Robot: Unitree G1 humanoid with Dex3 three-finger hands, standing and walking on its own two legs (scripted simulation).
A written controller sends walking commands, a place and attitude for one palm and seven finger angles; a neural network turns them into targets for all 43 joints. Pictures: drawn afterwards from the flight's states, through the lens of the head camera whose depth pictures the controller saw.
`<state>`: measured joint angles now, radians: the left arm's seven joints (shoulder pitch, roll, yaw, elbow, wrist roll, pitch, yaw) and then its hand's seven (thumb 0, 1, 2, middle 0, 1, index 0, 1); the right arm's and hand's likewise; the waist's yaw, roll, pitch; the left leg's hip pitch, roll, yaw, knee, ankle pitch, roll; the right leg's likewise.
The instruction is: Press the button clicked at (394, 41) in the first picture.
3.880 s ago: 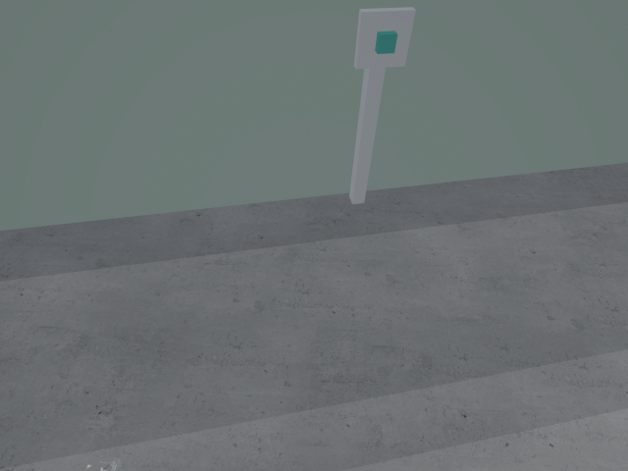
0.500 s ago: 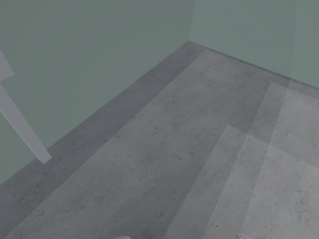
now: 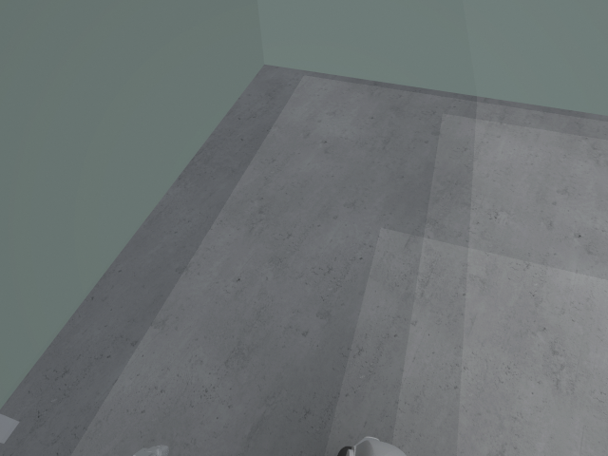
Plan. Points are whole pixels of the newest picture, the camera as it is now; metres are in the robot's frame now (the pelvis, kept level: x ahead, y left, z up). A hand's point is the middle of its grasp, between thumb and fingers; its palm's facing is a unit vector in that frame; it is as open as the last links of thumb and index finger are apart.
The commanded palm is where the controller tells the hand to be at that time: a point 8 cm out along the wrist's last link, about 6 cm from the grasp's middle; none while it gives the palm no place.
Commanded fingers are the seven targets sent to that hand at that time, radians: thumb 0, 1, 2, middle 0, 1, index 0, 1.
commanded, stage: walk to a spot facing it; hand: left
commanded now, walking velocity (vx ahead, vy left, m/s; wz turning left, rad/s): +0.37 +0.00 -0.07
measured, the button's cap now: out of the picture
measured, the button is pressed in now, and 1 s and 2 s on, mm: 0 0 0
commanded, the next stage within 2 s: turn to face it in 0.24 s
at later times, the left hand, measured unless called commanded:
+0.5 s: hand out of the picture +0.13 +0.15 -0.17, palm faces +0.18 -0.97 -0.13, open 7.3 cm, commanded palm none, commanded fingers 0.00 0.90 0.90 -0.20 -0.30 -0.20 -0.30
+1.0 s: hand (181, 336) +0.32 +0.22 -0.13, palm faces +0.36 -0.89 -0.27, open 7.4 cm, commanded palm none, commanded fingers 0.00 0.90 0.90 -0.20 -0.30 -0.20 -0.30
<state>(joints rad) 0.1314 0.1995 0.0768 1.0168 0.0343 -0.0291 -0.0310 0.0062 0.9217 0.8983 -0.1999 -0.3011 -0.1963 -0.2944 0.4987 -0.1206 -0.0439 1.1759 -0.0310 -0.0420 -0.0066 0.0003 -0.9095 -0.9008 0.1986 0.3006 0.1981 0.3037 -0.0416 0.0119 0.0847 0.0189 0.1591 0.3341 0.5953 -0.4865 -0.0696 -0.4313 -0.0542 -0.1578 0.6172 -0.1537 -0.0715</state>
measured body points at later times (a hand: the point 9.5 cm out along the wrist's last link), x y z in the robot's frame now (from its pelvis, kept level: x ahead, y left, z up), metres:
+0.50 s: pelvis +0.20 +0.01 +0.01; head +0.22 +0.03 +0.46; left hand +0.12 +0.21 -0.15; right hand +0.32 -0.22 -0.13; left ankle +0.30 +0.12 -0.71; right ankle +0.10 -0.08 -0.71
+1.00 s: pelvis +0.26 -0.01 +0.01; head +0.29 -0.02 +0.46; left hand +0.30 +0.27 -0.11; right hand +0.41 -0.24 -0.14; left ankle +0.30 +0.11 -0.71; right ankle +0.30 -0.13 -0.72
